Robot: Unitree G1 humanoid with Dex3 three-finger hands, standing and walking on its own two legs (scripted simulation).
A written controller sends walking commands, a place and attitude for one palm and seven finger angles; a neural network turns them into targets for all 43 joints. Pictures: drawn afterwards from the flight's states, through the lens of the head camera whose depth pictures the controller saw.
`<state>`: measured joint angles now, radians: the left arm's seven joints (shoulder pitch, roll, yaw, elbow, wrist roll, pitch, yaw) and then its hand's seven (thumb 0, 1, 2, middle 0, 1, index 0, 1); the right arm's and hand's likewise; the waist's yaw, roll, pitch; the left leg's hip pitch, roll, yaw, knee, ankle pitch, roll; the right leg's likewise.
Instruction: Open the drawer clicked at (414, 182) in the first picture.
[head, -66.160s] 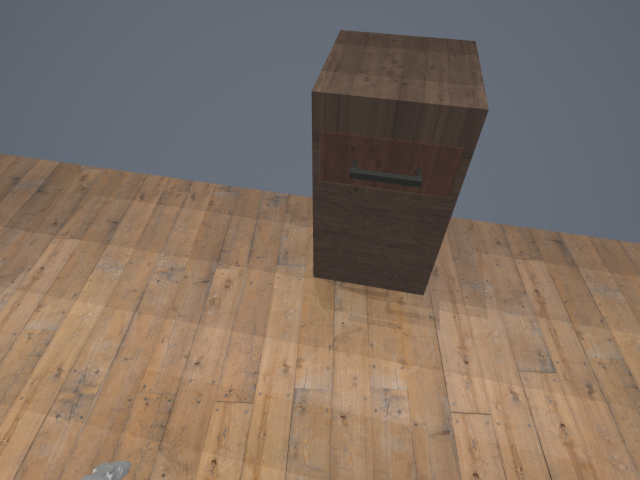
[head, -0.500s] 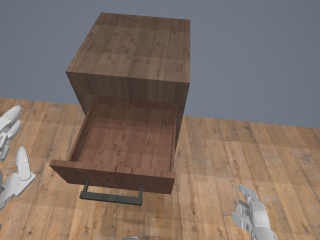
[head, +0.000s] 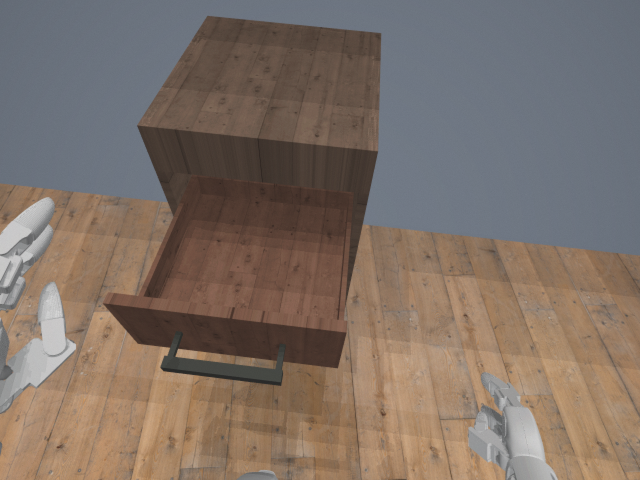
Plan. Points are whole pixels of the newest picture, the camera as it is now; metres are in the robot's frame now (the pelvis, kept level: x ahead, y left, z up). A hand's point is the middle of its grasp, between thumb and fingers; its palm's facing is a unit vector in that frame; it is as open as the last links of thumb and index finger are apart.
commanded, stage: step back with the hand held close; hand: left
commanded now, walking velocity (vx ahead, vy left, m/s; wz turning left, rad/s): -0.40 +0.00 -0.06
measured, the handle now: (226, 357) +0.32 +0.17 -0.18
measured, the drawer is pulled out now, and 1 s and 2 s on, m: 0.30 0.30 0.30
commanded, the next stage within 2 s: stop stepping back and stand still in 0.32 s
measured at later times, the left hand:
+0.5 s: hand out of the picture +0.07 +0.16 +0.18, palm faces +0.20 -0.83 -0.52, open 7.4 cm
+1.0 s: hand out of the picture -0.04 +0.19 +0.18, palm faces +0.43 -0.80 -0.43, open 7.4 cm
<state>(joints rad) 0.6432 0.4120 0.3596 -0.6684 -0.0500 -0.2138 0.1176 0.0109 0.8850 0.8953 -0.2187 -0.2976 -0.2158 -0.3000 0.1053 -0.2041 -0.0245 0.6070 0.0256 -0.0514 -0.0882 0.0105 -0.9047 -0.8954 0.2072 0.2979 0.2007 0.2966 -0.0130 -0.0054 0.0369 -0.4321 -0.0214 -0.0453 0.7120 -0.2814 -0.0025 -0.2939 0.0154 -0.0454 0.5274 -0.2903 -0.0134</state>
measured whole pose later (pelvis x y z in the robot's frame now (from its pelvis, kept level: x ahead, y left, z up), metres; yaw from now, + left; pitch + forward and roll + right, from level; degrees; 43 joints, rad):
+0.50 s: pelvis -0.14 -0.05 +0.00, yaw -2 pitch +3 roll -1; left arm 0.65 0.44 0.39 -0.69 -0.07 -0.22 0.09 0.01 0.89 0.90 -0.22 -0.30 -0.21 -0.30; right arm 0.11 -0.19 0.00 0.63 0.03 -0.09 -0.05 0.01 -0.90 -0.90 0.21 0.30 0.20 0.30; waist -0.01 0.01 0.06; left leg -0.62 -0.01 -0.05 1.00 -0.39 -0.03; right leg -0.22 0.00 -0.07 0.51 -0.35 -0.02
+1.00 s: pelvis -0.21 -0.06 +0.00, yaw +2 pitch +0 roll +0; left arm 0.63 0.36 0.37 -0.58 -0.04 -0.21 0.16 0.01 0.89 0.90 -0.22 -0.30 -0.21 -0.30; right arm 0.22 -0.19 0.01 0.64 0.03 -0.09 -0.06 0.01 -0.91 -0.90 0.21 0.30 0.20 0.30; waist -0.01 -0.01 -0.02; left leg -0.27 0.00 0.06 0.59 -0.37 0.04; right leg -0.28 -0.03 -0.13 0.54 -0.26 -0.04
